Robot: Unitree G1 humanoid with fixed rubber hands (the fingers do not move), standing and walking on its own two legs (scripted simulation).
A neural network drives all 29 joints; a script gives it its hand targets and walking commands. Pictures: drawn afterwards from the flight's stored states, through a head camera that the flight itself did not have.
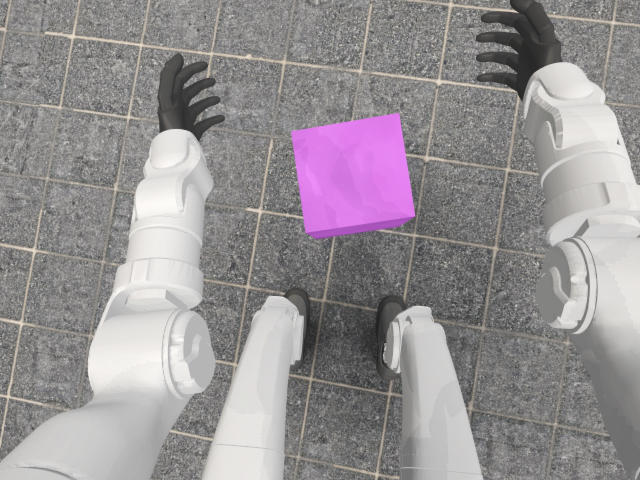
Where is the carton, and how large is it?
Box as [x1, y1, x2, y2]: [291, 113, 414, 238]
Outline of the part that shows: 398,113 291,131 305,231 316,238 387,228 398,226 414,216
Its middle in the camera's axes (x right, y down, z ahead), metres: +0.07 -0.13 +0.86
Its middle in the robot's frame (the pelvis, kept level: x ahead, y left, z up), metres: +0.49 +0.01 -0.51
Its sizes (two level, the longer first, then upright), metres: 0.210 0.200 0.250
